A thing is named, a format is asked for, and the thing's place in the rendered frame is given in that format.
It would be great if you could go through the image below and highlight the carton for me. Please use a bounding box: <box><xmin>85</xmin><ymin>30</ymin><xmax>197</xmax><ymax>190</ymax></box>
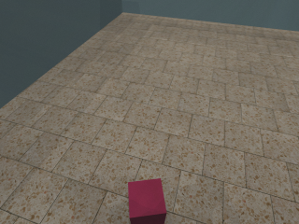
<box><xmin>128</xmin><ymin>178</ymin><xmax>167</xmax><ymax>224</ymax></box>

